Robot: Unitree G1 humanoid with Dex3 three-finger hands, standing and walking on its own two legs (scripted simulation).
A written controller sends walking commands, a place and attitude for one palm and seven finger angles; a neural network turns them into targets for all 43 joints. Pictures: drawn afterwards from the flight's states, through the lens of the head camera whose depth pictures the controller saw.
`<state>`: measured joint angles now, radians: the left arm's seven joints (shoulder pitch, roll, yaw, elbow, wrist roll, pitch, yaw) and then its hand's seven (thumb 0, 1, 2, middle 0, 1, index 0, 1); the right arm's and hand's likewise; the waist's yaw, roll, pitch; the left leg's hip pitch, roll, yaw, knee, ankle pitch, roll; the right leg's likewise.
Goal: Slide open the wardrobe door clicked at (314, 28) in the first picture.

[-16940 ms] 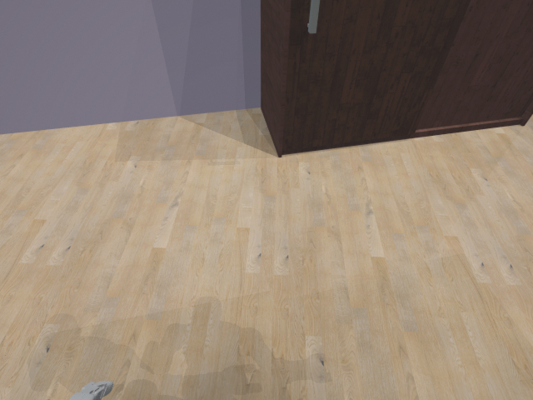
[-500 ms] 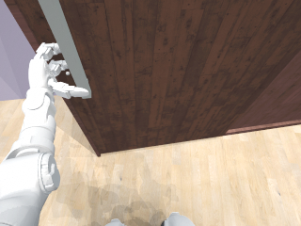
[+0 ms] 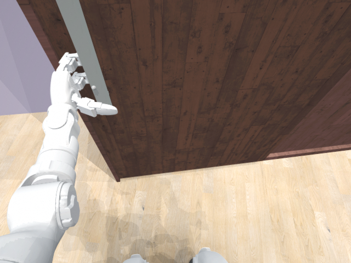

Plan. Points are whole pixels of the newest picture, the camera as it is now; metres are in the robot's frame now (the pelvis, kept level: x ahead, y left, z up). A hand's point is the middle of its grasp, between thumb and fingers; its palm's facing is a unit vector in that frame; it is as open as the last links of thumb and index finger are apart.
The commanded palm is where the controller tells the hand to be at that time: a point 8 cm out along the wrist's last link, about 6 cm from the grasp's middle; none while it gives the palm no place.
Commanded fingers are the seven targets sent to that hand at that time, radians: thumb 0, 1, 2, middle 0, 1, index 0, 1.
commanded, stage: slide the fingers in behind the handle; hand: left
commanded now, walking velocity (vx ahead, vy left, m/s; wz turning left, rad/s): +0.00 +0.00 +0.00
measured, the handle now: (91, 56) +0.53 +0.17 +0.15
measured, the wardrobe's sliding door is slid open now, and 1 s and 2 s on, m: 0.00 0.00 0.00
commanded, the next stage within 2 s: grip the handle and tug to test in 1.16 s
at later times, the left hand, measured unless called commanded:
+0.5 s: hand (105, 86) +0.49 +0.14 +0.10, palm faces +0.09 -1.00 -0.01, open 13.9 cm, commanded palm +0.45 +0.20 +0.10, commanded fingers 0.00 -0.50 0.30 -0.30 -1.20 -0.30 -1.20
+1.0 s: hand (105, 86) +0.49 +0.15 +0.10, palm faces +0.09 -1.00 +0.01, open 13.9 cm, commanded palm +0.46 +0.20 +0.10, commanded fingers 0.00 -0.50 0.30 -0.30 -1.20 -0.30 -1.20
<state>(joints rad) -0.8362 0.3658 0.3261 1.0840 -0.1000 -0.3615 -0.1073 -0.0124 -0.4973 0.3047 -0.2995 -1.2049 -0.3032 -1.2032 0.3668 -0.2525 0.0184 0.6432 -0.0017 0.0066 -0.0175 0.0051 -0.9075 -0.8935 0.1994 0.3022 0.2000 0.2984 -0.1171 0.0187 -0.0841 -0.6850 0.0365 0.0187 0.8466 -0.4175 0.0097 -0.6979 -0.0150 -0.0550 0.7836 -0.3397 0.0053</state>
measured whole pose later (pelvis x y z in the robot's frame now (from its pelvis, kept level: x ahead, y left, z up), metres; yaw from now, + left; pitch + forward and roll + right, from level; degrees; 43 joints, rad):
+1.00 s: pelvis +0.00 -0.01 +0.00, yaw +0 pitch +15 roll -1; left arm -0.84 0.33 0.32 1.10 -0.09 -0.37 -0.06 -0.01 -0.50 0.30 -0.30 -1.20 -0.30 -1.20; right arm 0.38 -0.25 0.01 0.65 -0.01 0.01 -0.01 0.01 -0.91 -0.89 0.20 0.30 0.20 0.30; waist -0.12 0.02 -0.09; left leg -0.67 0.04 0.02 0.83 -0.41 0.00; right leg -0.70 -0.01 -0.05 0.78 -0.34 0.00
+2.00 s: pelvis +0.01 -0.01 +0.00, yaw +0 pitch +15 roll -1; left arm -0.83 0.31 0.30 1.07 -0.09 -0.36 -0.02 0.01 0.63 0.79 -0.41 -1.39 -0.40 -1.38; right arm 0.38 -0.25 0.00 0.66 -0.01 0.02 0.00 0.01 -0.91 -0.89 0.20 0.30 0.20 0.30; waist -0.11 0.03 -0.09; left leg -0.67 0.04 0.02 0.83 -0.42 0.00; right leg -0.70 -0.01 -0.05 0.78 -0.35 0.00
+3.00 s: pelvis +0.05 +0.00 +0.01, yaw +1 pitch +15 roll -2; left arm -0.62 0.19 0.19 0.74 -0.11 -0.26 0.02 0.01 0.64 0.80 -0.37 -1.40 -0.37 -1.40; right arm 0.34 -0.23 -0.02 0.66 -0.01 0.01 0.01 0.01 -0.91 -0.89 0.20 0.30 0.20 0.30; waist -0.05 0.05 -0.11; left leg -0.58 0.03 0.00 0.77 -0.45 0.00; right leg -0.59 -0.01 -0.06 0.72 -0.37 0.01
